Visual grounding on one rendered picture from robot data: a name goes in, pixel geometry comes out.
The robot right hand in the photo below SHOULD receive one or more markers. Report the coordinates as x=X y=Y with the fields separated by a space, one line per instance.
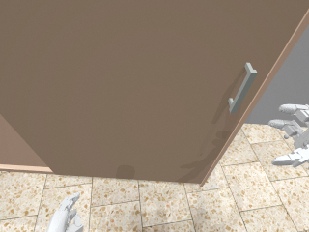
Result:
x=301 y=153

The handle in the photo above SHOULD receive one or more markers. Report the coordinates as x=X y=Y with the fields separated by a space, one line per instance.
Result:
x=246 y=84

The wardrobe door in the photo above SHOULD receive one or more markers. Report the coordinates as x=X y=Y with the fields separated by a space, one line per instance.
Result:
x=135 y=89
x=14 y=150

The robot left hand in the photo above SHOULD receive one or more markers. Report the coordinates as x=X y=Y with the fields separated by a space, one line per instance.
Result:
x=61 y=219

